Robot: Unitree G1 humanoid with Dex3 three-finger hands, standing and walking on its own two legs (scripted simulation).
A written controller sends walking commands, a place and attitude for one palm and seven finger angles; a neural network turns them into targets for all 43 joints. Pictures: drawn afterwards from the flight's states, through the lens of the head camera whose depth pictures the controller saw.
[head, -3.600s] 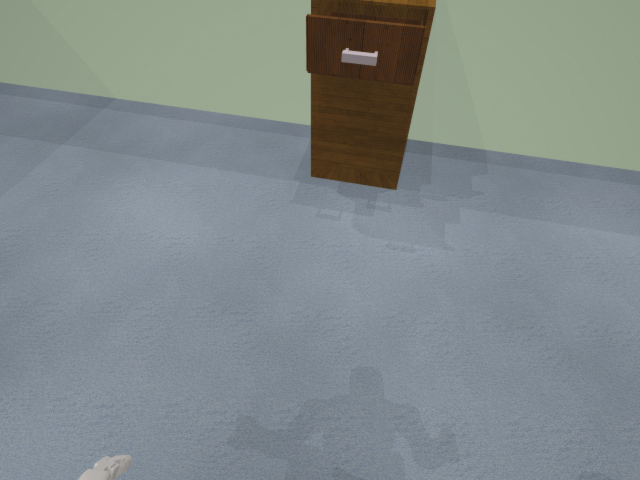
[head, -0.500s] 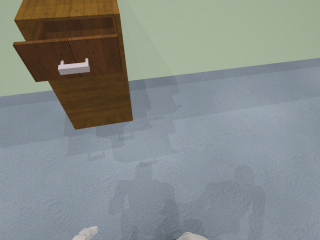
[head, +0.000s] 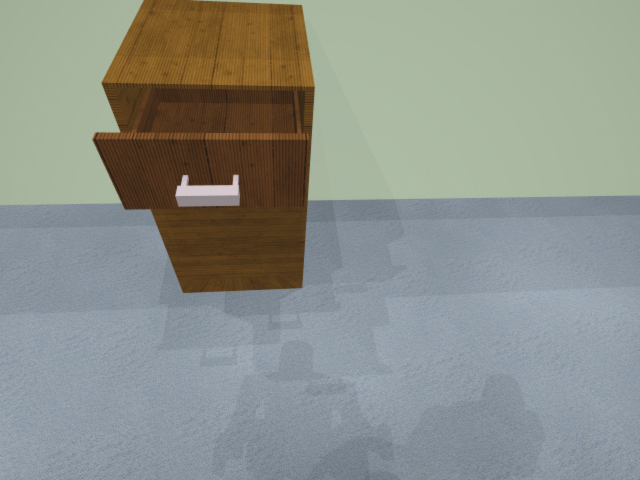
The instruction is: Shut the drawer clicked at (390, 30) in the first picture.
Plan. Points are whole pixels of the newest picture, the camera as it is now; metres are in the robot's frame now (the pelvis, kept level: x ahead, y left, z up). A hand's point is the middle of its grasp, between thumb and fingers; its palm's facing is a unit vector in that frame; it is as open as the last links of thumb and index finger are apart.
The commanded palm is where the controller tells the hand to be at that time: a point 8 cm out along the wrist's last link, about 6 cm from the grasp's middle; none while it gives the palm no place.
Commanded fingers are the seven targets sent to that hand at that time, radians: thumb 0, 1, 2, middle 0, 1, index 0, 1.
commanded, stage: turn to face it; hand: left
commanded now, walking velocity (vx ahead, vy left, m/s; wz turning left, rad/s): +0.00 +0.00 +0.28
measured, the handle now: (209, 187) +0.61 +0.26 -0.06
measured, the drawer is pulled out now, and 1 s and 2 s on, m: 0.17 0.17 0.17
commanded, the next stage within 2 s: take the last steps up to it in 0.24 s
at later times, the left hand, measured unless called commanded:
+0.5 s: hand out of the picture +0.02 +0.15 -0.16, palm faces +0.21 -0.95 -0.23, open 7.3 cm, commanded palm none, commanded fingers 0.00 0.90 0.90 -0.20 -0.30 -0.20 -0.30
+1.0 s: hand (227, 479) +0.15 +0.13 -0.17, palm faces +0.22 -0.95 -0.22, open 7.3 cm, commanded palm none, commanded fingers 0.00 0.90 0.90 -0.20 -0.30 -0.20 -0.30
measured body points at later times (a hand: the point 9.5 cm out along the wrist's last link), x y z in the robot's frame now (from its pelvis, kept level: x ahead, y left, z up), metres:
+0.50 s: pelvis +0.01 -0.04 +0.01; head +0.03 -0.05 +0.46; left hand +0.01 +0.20 -0.14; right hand +0.09 -0.27 -0.15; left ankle -0.03 +0.09 -0.70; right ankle +0.03 -0.15 -0.74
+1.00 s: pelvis +0.13 -0.06 -0.01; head +0.15 -0.08 +0.44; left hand +0.14 +0.18 -0.15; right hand +0.11 -0.28 -0.18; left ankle -0.01 +0.07 -0.69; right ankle +0.20 -0.14 -0.74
